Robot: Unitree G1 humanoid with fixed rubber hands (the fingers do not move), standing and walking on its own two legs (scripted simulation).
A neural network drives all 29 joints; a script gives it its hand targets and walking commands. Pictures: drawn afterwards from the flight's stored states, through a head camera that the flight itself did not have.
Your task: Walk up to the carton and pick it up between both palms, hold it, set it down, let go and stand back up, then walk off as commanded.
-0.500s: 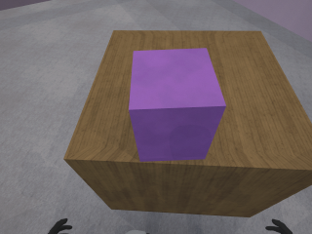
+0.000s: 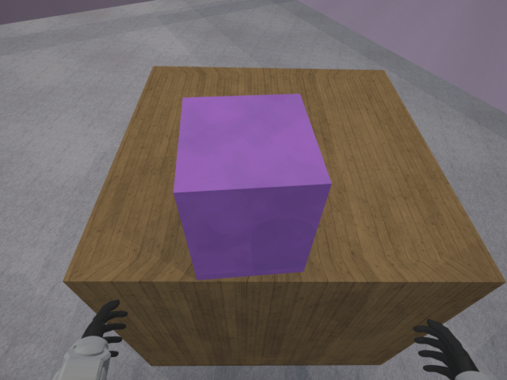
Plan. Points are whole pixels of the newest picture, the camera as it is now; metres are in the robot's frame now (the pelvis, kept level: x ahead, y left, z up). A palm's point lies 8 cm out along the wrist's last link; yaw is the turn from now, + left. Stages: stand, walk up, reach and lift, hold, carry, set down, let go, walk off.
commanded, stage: reach and lift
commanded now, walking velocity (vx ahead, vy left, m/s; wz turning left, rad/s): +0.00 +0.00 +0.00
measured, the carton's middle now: (246, 190) +0.40 +0.05 +0.06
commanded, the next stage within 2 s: none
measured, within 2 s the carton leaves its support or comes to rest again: neither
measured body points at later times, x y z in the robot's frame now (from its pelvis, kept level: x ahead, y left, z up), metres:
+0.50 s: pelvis +0.01 +0.00 +0.01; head -0.01 +0.01 +0.46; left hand +0.18 +0.27 -0.03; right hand +0.18 -0.24 -0.03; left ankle +0.03 +0.14 -0.73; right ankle +0.00 -0.11 -0.73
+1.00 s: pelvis +0.00 +0.01 +0.02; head -0.02 +0.02 +0.47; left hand +0.18 +0.24 +0.02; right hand +0.18 -0.22 +0.03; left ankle +0.03 +0.14 -0.73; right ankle +0.00 -0.11 -0.73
